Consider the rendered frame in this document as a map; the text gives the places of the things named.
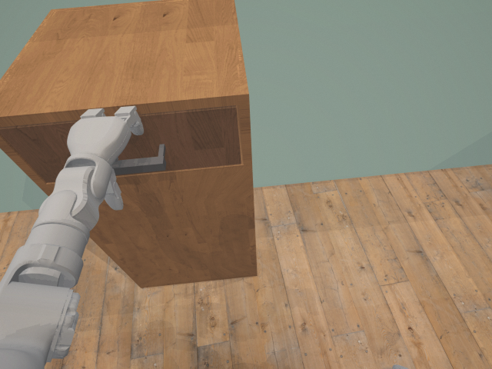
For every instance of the cabinet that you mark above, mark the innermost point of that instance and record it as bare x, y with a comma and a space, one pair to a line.
176, 227

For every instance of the robot left forearm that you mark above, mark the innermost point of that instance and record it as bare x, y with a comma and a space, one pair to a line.
53, 251

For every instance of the left robot hand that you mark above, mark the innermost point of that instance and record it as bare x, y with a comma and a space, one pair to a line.
105, 137

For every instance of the left robot upper arm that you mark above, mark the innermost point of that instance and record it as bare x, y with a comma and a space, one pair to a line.
37, 323

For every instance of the drawer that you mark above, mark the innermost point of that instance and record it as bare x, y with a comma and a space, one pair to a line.
195, 138

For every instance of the handle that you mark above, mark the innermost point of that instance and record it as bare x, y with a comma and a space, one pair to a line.
139, 165

